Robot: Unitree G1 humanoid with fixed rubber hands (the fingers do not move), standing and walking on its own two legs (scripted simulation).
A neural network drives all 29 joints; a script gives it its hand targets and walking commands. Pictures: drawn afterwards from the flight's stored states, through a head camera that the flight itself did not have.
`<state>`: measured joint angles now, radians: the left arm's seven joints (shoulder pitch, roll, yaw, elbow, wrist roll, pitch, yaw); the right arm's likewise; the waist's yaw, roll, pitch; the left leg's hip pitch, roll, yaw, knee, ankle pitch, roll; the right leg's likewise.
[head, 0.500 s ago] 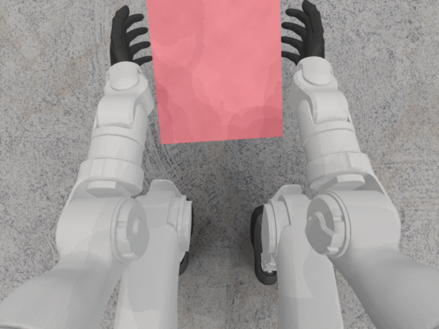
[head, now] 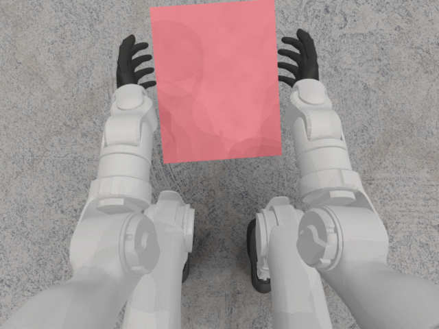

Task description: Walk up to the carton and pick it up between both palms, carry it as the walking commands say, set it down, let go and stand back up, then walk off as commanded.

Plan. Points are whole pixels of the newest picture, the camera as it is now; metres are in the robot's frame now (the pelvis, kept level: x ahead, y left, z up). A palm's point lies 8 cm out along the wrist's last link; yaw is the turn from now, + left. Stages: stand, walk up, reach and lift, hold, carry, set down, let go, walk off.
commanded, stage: reach and lift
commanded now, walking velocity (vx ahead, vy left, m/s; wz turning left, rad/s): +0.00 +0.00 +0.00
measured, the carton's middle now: (217, 92) +0.52 +0.04 -0.17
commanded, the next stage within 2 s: none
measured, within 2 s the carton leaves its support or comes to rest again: neither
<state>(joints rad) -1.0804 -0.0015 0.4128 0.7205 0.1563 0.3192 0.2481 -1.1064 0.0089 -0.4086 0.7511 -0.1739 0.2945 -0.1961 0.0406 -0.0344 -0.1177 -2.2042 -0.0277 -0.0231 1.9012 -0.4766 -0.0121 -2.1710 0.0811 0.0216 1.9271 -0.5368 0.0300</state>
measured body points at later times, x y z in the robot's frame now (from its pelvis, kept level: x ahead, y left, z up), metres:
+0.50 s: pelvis +0.01 +0.00 +0.06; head +0.25 +0.02 +0.44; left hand +0.48 +0.18 -0.01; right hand +0.51 -0.11 +0.00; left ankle +0.12 +0.12 -0.41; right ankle +0.11 -0.12 -0.41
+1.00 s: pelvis +0.03 +0.00 +0.12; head +0.22 +0.01 +0.53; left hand +0.47 +0.17 +0.07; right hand +0.49 -0.11 +0.07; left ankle +0.12 +0.12 -0.41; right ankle +0.11 -0.12 -0.41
